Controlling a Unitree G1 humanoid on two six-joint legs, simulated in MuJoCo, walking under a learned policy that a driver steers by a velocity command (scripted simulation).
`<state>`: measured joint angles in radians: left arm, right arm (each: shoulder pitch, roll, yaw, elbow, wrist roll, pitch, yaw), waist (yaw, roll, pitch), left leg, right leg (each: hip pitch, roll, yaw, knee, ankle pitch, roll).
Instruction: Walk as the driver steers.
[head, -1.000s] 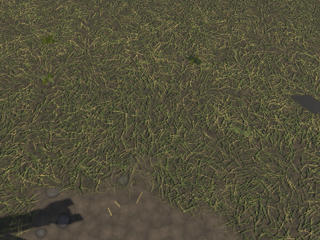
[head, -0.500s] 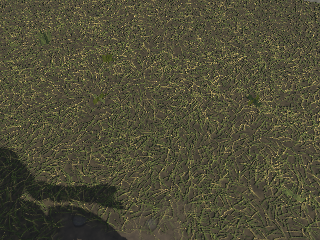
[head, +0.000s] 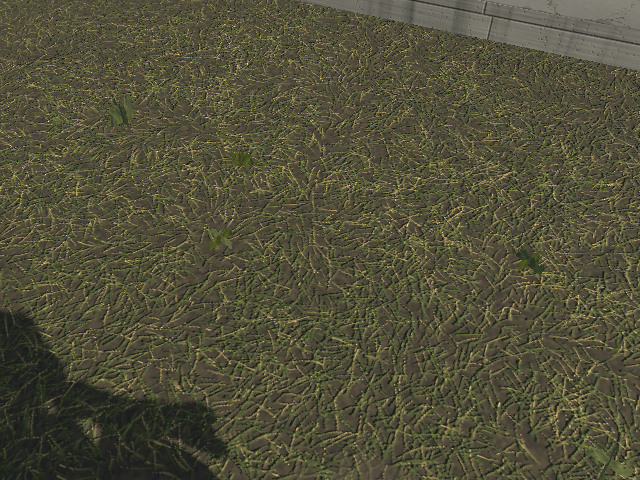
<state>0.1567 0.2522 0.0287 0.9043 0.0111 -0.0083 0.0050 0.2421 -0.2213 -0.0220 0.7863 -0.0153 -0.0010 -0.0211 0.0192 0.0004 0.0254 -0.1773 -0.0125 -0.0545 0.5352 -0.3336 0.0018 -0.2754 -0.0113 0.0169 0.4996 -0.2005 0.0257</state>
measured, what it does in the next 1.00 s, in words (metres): stands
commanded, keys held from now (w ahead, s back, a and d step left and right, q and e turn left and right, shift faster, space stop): no key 1.00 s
